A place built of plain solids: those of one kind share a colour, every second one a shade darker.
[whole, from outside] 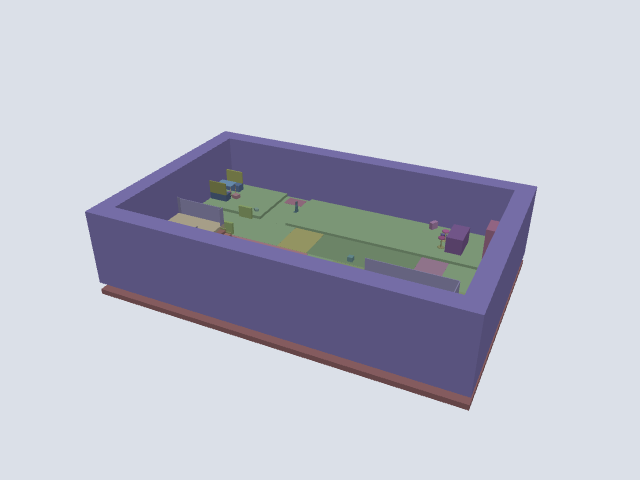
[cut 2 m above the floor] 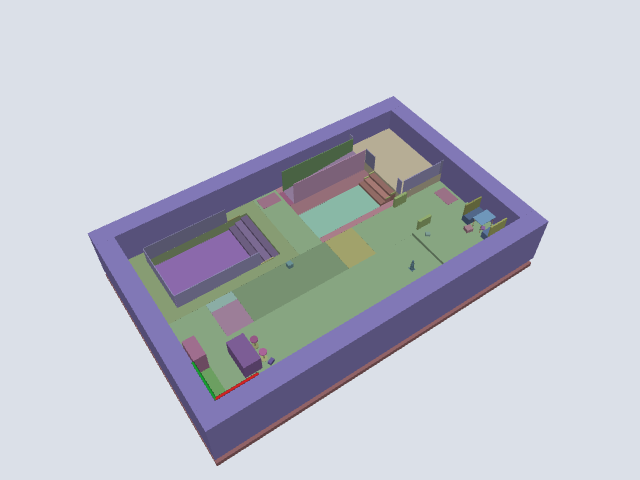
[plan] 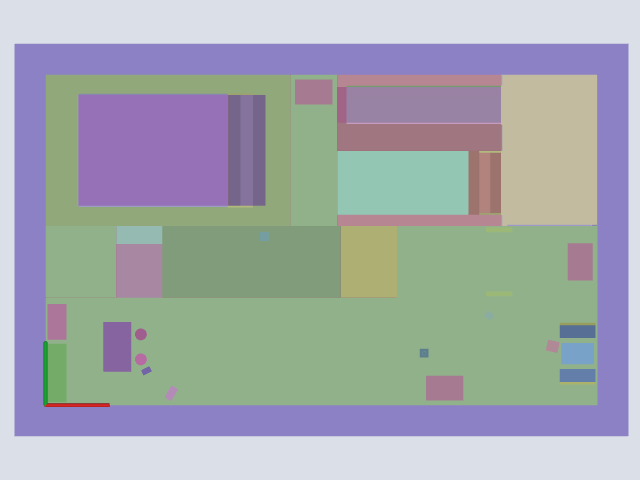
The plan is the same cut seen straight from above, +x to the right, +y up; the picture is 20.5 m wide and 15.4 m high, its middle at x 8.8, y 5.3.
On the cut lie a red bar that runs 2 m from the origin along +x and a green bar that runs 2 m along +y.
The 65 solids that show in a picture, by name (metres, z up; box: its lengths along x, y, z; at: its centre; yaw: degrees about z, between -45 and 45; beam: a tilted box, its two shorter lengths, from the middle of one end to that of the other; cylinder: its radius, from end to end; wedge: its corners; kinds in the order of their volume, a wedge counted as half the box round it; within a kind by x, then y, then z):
{
 "wall_1": {"box": [1.0, 10.6, 4.2], "at": [-0.5, 5.3, 1.1]},
 "wall_2": {"box": [19.7, 1.0, 4.2], "at": [8.85, -0.5, 1.1]},
 "wall_3": {"box": [19.7, 1.0, 4.2], "at": [8.85, 11.1, 1.1]},
 "wall_4": {"box": [1.0, 10.6, 4.2], "at": [18.2, 5.3, 1.1]},
 "floor_1": {"box": [2.26, 2.3, 1.0], "at": [1.13, 4.6, -0.5]},
 "floor_2": {"box": [11.95, 3.45, 1.15], "at": [5.97, 1.73, -0.42]},
 "floor_3": {"box": [5.73, 2.3, 1.0], "at": [6.61, 4.6, -0.5]},
 "floor_4": {"box": [1.5, 4.85, 1.0], "at": [8.6, 8.18, -0.5]},
 "floor_5": {"box": [1.7, 3.45, 1.0], "at": [12.8, 1.73, -0.5]},
 "floor_6": {"box": [6.43, 2.3, 1.0], "at": [14.48, 4.6, -0.5]},
 "floor_7": {"box": [4.05, 3.45, 1.18], "at": [15.68, 1.73, -0.41]},
 "floor_base_1": {"box": [19.7, 12.6, 0.3], "at": [8.85, 5.3, -1.57]},
 "floor_deck_1": {"box": [3.09, 4.85, 1.62], "at": [16.16, 8.18, -0.19]},
 "floor_rim_1": {"box": [1.05, 4.85, 1.0], "at": [0.53, 8.18, -0.5]},
 "floor_rim_2": {"box": [6.0, 0.65, 1.0], "at": [4.05, 6.08, -0.5]},
 "floor_rim_3": {"box": [6.0, 0.65, 1.0], "at": [4.05, 10.28, -0.5]},
 "floor_rim_4": {"box": [0.8, 4.85, 1.0], "at": [7.45, 8.18, -0.5]},
 "floor_fore_1": {"box": [5.26, 0.36, 1.0], "at": [11.98, 5.93, -0.5]},
 "floor_fore_2": {"box": [5.26, 0.9, 1.0], "at": [11.98, 8.61, -0.5]},
 "floor_fore_3": {"box": [5.26, 0.39, 1.0], "at": [11.98, 10.4, -0.5]},
 "floor_before_steps_1": {"box": [4.21, 2.05, 1.0], "at": [11.46, 7.13, -0.5]},
 "floor_pit_1": {"box": [4.8, 3.55, 0.36], "at": [3.45, 8.18, -0.82]},
 "ramp_ramp_1": {"wedge": [[9.65, 9.06, -1.0], [9.65, 9.06, 0.0], [9.65, 10.21, -1.0], [9.65, 10.21, 0.0], [14.61, 9.06, -1.0], [14.61, 9.06, 0.62], [14.61, 10.21, -1.0], [14.61, 10.21, 0.62]]},
 "floor_bed_cover_1": {"box": [1.8, 2.3, 0.9], "at": [10.37, 4.6, -0.45]},
 "step_down_1": {"box": [0.4, 3.55, 0.52], "at": [6.05, 8.18, -0.74]},
 "step_down_2": {"box": [0.4, 3.55, 0.68], "at": [6.45, 8.18, -0.66]},
 "step_down_3": {"box": [0.4, 3.55, 0.84], "at": [6.85, 8.18, -0.58]},
 "step_tread_1": {"box": [0.35, 2.05, 1.16], "at": [13.74, 7.13, -0.42]},
 "step_tread_2": {"box": [0.35, 2.05, 1.31], "at": [14.09, 7.13, -0.34]},
 "step_tread_3": {"box": [0.35, 2.05, 1.47], "at": [14.44, 7.13, -0.27]},
 "floor_hatch_1": {"box": [1.48, 1.72, 1.0], "at": [3.0, 4.31, -0.5]},
 "tall_1": {"box": [0.61, 1.15, 2.15], "at": [0.36, 2.67, 1.23]},
 "island_1": {"box": [0.9, 1.6, 0.91], "at": [2.29, 1.87, 0.6]},
 "counter_1": {"box": [0.61, 1.88, 0.92], "at": [0.36, 1.03, 0.61]},
 "rail_1": {"box": [0.04, 3.55, 1.02], "at": [1.03, 8.18, 0.51]},
 "rail_2": {"box": [4.79, 0.04, 1.02], "at": [3.44, 6.38, 0.51]},
 "rail_3": {"box": [4.79, 0.04, 1.02], "at": [3.44, 9.97, 0.51]},
 "rail_4": {"box": [0.04, 0.35, 1.02], "at": [14.63, 5.92, 1.13]},
 "rail_5": {"box": [0.04, 0.84, 1.02], "at": [14.63, 8.58, 1.13]},
 "rail_6": {"box": [2.7, 0.04, 0.97], "at": [16.16, 5.77, 1.1]},
 "rail_7": {"box": [0.17, 0.04, 1.02], "at": [17.61, 5.77, 1.13]},
 "floor_hatch_cover_1": {"box": [1.48, 0.58, 0.8], "at": [3.0, 5.46, -0.4]},
 "bench_seat_1": {"box": [1.15, 0.5, 0.43], "at": [17.07, 0.91, 0.4]},
 "bench_seat_2": {"box": [1.15, 0.5, 0.43], "at": [17.07, 2.4, 0.4]},
 "floor_before_ramp_1": {"box": [0.3, 1.15, 1.0], "at": [9.5, 9.63, -0.5]},
 "ramp_sidea_1": {"box": [4.96, 0.04, 1.59], "at": [12.13, 9.04, 0.74]},
 "ramp_sideb_1": {"box": [4.96, 0.04, 1.59], "at": [12.13, 10.23, 0.74]},
 "neck_1": {"box": [0.85, 0.16, 0.7], "at": [14.55, 3.57, 0.35]},
 "neck_2": {"box": [0.85, 0.16, 0.7], "at": [14.55, 5.63, 0.35]},
 "low_mat_1": {"box": [1.2, 0.8, 0.06], "at": [8.6, 10.05, -0.02]},
 "low_mat_2": {"box": [1.2, 0.8, 0.06], "at": [12.8, 0.55, -0.02]},
 "low_mat_3": {"box": [0.8, 1.2, 0.06], "at": [17.15, 4.6, -0.02]},
 "bench_back_1": {"box": [1.15, 0.09, 0.77], "at": [17.07, 0.7, 0.99]},
 "bench_back_2": {"box": [1.15, 0.09, 0.77], "at": [17.07, 2.6, 0.99]},
 "bag_1": {"box": [0.25, 0.45, 0.41], "at": [4.03, 0.38, 0.35], "yaw": -30.5},
 "step_stool_1": {"box": [0.39, 0.36, 0.22], "at": [16.27, 1.89, 0.29], "yaw": -12.5},
 "top_1": {"box": [1.05, 0.69, 0.036], "at": [17.07, 1.66, 0.91]},
 "edge_crate_1": {"box": [0.29, 0.29, 0.27], "at": [7.01, 5.41, 0.14]},
 "stool_seat_1": {"cylinder": 0.19, "from": [3.05, 1.47, 0.7], "to": [3.05, 1.47, 0.76]},
 "stool_seat_2": {"cylinder": 0.19, "from": [3.05, 2.27, 0.7], "to": [3.05, 2.27, 0.76]},
 "book_pile_1": {"box": [0.27, 0.22, 0.19], "at": [14.23, 2.88, 0.23], "yaw": -36.8},
 "low_kerb_1": {"box": [0.8, 0.06, 0.11], "at": [6.24, 6.37, 0.01]},
 "low_kerb_2": {"box": [0.8, 0.06, 0.11], "at": [6.24, 9.98, 0.01]},
 "dumbbell_1": {"box": [0.3, 0.19, 0.17], "at": [3.23, 1.1, 0.23], "yaw": 25.2},
 "edge_cone_1": {"box": [0.28, 0.28, 0.08], "at": [12.14, 1.67, -0.01]}
}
